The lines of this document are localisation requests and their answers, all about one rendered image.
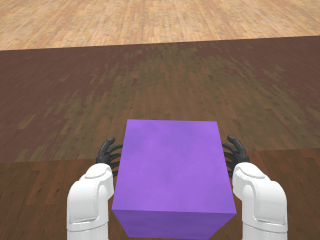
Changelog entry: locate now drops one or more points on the left robot hand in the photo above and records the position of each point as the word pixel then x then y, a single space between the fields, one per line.
pixel 104 156

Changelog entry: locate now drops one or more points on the carton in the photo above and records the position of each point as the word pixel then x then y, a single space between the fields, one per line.
pixel 172 180

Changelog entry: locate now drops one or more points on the left robot forearm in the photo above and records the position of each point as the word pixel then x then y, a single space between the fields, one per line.
pixel 87 204

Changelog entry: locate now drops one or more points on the right robot forearm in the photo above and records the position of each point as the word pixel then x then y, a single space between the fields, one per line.
pixel 264 204

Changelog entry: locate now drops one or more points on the right robot hand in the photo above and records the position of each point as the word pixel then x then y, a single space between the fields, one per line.
pixel 238 156

